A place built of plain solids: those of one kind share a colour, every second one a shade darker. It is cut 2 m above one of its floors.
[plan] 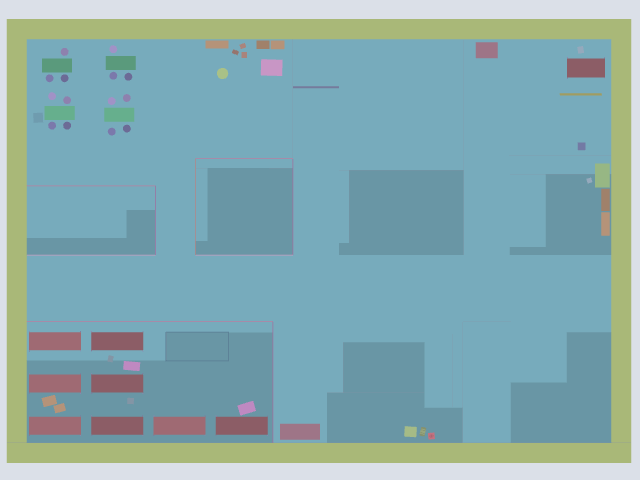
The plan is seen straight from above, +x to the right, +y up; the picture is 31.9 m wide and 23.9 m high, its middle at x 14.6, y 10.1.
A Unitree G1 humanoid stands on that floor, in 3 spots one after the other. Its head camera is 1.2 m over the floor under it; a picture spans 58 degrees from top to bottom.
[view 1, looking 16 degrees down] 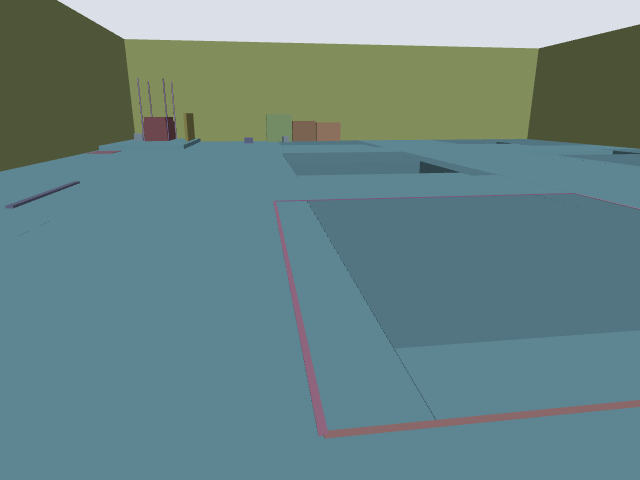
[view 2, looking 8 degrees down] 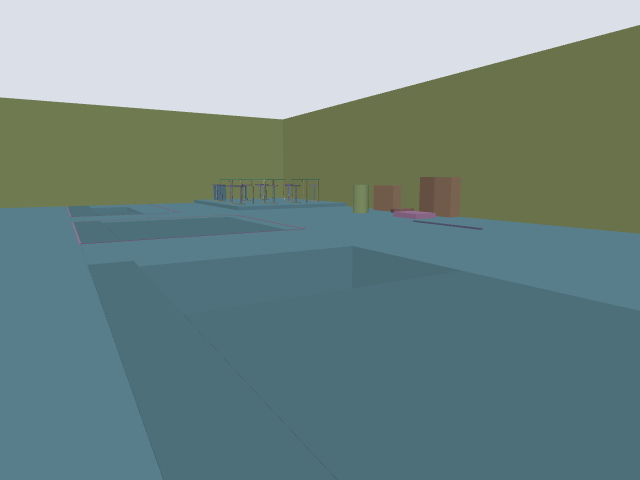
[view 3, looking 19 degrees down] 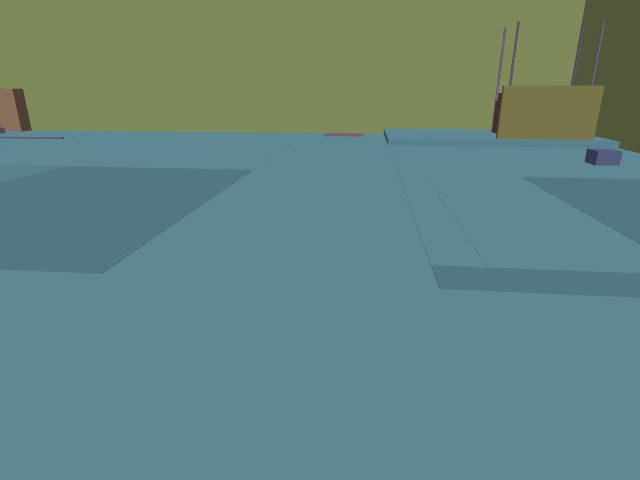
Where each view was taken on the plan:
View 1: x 7.00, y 14.36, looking -8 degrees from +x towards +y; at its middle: floor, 4.35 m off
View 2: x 22.40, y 9.07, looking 149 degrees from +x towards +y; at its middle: floor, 8.62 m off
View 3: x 23.55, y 6.76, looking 96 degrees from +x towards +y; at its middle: floor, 3.69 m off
